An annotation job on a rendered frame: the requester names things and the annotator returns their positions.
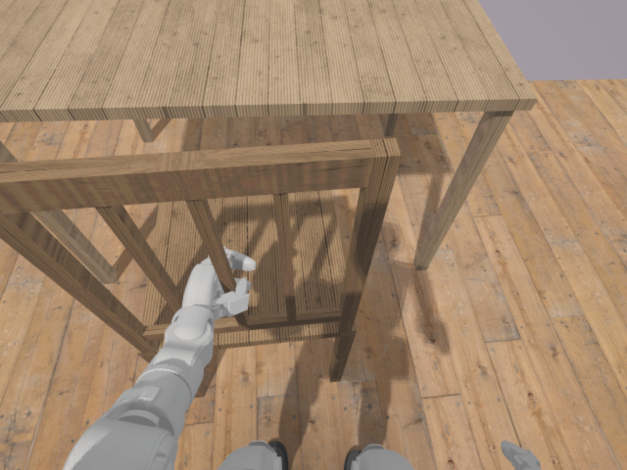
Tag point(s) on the left robot thigh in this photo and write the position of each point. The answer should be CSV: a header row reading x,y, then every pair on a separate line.
x,y
252,458

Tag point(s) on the right robot thigh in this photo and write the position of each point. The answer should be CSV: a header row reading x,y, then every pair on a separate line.
x,y
381,459

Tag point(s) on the robot right hand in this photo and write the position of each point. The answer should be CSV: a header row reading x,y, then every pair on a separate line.
x,y
520,458

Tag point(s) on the robot left forearm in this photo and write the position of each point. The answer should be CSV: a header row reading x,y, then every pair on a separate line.
x,y
166,388

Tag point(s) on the robot thigh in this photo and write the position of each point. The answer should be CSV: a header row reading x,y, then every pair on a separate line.
x,y
381,459
252,458

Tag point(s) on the robot left hand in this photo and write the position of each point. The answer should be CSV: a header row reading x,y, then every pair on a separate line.
x,y
204,289

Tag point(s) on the left robot upper arm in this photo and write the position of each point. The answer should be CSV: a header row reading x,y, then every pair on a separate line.
x,y
118,445

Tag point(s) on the chair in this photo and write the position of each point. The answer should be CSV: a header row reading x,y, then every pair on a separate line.
x,y
273,204

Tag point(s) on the table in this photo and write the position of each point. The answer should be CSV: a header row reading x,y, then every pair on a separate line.
x,y
66,60

